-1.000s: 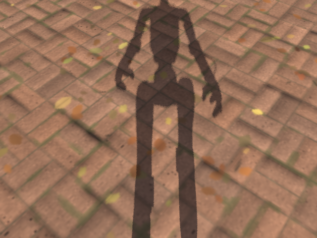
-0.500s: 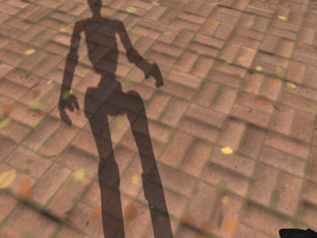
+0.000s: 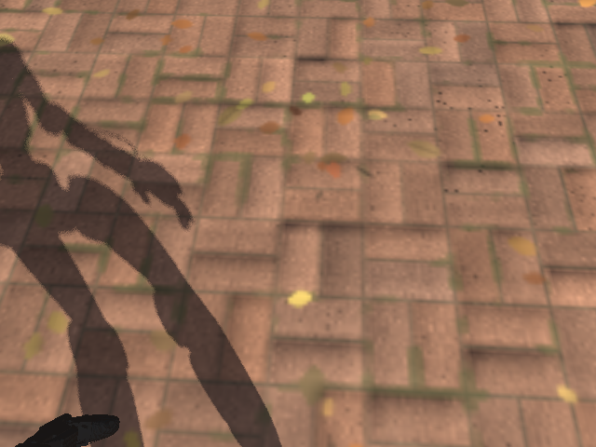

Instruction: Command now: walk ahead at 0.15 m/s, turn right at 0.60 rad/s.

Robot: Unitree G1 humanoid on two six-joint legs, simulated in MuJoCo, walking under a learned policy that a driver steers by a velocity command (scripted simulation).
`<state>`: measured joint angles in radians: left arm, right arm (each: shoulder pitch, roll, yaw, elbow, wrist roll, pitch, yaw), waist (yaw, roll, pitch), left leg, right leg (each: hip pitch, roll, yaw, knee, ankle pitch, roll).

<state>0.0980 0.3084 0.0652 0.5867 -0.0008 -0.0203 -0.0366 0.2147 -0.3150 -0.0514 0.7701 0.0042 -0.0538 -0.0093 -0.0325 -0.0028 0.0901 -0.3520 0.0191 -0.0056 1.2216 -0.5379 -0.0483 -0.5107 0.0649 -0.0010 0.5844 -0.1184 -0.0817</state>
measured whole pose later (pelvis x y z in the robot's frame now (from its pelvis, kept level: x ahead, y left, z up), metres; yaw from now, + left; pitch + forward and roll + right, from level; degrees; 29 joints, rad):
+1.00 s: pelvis +0.13 -0.03 +0.03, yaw -29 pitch +2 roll +1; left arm 0.40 0.25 0.04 0.71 0.00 -0.04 0.00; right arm 0.19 -0.32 -0.08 0.75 0.01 -0.06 0.03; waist 0.03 0.05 -0.01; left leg -0.64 0.08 0.01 0.92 -0.11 -0.03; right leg -0.04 0.02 0.02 0.28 -0.27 -0.05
